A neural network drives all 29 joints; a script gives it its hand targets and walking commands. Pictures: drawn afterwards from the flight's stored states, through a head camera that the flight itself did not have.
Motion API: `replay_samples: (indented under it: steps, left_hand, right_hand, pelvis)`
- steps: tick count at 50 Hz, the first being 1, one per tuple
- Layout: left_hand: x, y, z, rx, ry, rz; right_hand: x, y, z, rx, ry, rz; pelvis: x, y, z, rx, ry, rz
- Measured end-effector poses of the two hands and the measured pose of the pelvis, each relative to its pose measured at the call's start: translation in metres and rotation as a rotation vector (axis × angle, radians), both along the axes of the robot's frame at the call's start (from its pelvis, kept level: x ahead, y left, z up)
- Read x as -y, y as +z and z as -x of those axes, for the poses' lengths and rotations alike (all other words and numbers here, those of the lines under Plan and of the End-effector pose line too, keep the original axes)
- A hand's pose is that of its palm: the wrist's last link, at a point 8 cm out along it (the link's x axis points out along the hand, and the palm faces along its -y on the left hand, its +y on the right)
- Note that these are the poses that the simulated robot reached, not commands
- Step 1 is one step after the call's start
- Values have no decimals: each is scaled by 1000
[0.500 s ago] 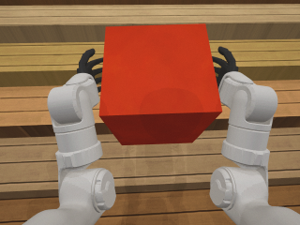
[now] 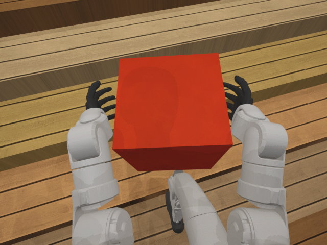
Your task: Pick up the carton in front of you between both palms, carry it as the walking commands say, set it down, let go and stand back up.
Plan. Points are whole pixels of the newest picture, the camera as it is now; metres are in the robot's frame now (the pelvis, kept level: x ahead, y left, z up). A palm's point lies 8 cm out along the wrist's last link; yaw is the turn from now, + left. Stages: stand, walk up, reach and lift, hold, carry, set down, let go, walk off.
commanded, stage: carry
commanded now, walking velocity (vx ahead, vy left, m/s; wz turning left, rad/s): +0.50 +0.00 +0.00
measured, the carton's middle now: (171, 121) +0.38 -0.08 +0.02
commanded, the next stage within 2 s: none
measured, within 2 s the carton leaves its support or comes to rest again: neither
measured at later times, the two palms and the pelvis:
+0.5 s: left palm out of the picture +0.78 +0.20 +0.38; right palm out of the picture +0.75 -0.10 +0.37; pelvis +0.39 +0.08 +0.19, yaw +2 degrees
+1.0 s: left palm out of the picture +1.02 +0.27 +0.47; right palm out of the picture +1.09 -0.03 +0.48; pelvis +0.69 +0.04 +0.33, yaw +2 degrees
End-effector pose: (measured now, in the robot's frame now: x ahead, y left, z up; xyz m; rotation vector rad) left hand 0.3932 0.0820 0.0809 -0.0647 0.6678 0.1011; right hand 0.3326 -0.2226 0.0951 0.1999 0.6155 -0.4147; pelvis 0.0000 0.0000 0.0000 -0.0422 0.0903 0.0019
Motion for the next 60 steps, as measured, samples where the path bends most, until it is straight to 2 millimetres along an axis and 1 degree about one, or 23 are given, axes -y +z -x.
replay_samples:
  steps: [2,4,5,8,10,12,14,17,19,22,25,27,30,32,35,39,43,46,49,51,54,57,60]
  left_hand:
    - [-16,25,-28,26,44,41]
    - [-45,50,-46,60,104,71]
    - [-63,62,-51,67,156,65]
    - [-114,102,-62,82,305,88]
    - [-141,134,-77,96,366,72]
    - [-161,169,-105,119,385,35]
    - [-175,203,-144,144,368,-16]
    - [-182,245,-217,163,296,-56]
    - [-175,265,-271,171,222,-29]
    - [-149,285,-341,152,92,40]
    - [-119,299,-387,85,17,80]
    - [-108,306,-412,45,7,64]
    - [-100,327,-449,47,12,53]
    - [-98,344,-476,78,5,61]
    - [-105,363,-514,121,20,62]
    - [-121,368,-558,82,52,78]
    - [-144,367,-596,47,132,87]
    - [-166,367,-608,12,224,50]
    - [-181,378,-619,-13,282,42]
    - [-186,395,-634,2,301,44]
    - [-185,430,-670,47,292,24]
    - [-178,468,-711,109,256,-9]
    - [-169,499,-752,141,213,-39]
  right_hand:
    - [-18,26,-58,35,100,0]
    - [-49,54,-110,72,218,-15]
    - [-69,69,-131,80,272,-10]
    - [-127,114,-184,90,399,-10]
    - [-153,140,-218,85,436,16]
    - [-171,165,-253,104,452,37]
    - [-181,188,-290,120,444,69]
    - [-183,217,-344,127,399,70]
    - [-176,236,-374,133,353,48]
    - [-154,261,-402,114,261,15]
    - [-124,279,-418,54,152,14]
    - [-110,294,-430,20,97,21]
    - [-101,321,-459,27,64,16]
    - [-102,342,-486,58,60,44]
    - [-107,367,-530,100,75,59]
    - [-124,373,-593,62,137,47]
    - [-149,369,-666,29,247,13]
    - [-174,368,-714,3,348,-27]
    - [-193,380,-746,-16,387,-71]
    - [-199,397,-766,1,398,-74]
    - [-194,430,-800,52,382,-16]
    - [-184,462,-832,118,352,-10]
    - [-173,485,-861,153,328,-24]
  pelvis:
    - [7,16,-36,-4,-8,20]
    - [13,34,-67,13,-21,45]
    - [16,46,-82,15,-16,50]
    - [21,81,-133,27,13,28]
    - [18,100,-168,44,28,0]
    - [9,114,-203,49,39,-23]
    - [-2,123,-236,45,39,-45]
    - [-22,131,-287,31,42,-73]
    - [-42,136,-323,22,34,-75]
    - [-65,154,-360,41,35,-93]
    - [-80,185,-392,29,25,-86]
    - [-87,207,-414,20,17,-76]
    - [-94,233,-446,16,4,-55]
    - [-94,243,-468,13,-1,-44]
    - [-90,250,-505,15,6,-38]
    - [-79,257,-565,24,22,-19]
    - [-61,264,-628,29,25,-7]
    - [-50,285,-660,51,37,-3]
    - [-44,315,-686,62,38,-9]
    - [-41,334,-704,64,45,-22]
    - [-41,356,-733,57,54,-41]
    - [-48,370,-765,57,56,-51]
    - [-61,378,-804,49,40,-64]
